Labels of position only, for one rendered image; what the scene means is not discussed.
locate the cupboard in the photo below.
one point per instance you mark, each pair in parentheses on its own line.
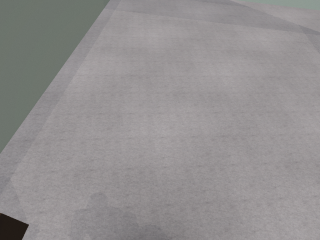
(11,229)

